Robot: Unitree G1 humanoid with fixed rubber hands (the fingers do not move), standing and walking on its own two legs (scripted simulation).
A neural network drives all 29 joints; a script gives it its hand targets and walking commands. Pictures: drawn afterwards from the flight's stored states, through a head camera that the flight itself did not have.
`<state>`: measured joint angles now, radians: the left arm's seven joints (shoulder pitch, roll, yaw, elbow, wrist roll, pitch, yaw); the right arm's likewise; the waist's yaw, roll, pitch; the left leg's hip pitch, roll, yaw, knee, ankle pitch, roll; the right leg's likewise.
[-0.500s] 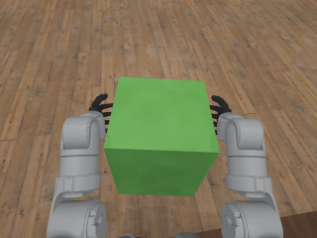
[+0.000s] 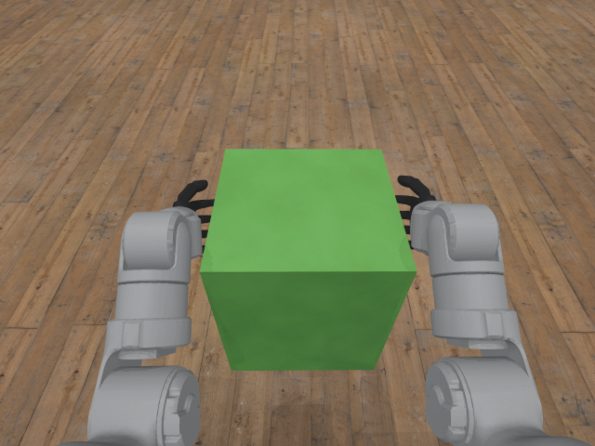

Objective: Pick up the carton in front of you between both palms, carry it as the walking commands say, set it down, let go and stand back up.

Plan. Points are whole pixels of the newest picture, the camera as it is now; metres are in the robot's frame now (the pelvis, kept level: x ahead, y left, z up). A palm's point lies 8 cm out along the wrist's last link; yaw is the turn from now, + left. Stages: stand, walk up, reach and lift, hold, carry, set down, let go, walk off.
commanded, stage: carry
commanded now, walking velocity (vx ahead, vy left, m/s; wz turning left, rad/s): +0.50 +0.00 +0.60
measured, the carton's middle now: (303, 264) +0.36 -0.01 +0.05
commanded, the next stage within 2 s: none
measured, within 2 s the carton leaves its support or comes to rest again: neither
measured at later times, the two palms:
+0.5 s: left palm (170, 119) +0.66 +0.23 +0.10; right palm (326, 100) +0.71 -0.06 +0.09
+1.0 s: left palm (168, 66) +0.85 +0.27 +0.11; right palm (296, 43) +0.95 -0.01 +0.10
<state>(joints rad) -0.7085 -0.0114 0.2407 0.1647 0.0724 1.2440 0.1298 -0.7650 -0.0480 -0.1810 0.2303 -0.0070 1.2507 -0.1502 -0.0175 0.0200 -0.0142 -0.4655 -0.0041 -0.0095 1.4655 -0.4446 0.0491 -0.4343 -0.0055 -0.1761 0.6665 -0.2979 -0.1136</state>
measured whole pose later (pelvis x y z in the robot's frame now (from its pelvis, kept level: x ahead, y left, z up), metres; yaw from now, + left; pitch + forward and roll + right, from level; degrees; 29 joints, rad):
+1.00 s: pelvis +0.65 +0.04 +0.03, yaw +17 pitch +4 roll +1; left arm -0.14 -0.13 0.12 -0.25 0.09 1.17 0.11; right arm -0.15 0.13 -0.10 -0.24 -0.13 1.18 -0.07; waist 0.06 -0.01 -0.13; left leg -0.45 0.02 0.05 0.73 -0.39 -0.04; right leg -0.26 0.01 -0.07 0.32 -0.14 -0.07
